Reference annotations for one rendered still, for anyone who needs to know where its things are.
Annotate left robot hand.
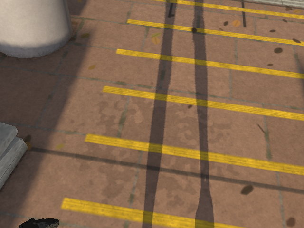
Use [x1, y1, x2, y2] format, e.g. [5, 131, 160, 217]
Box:
[18, 218, 60, 228]

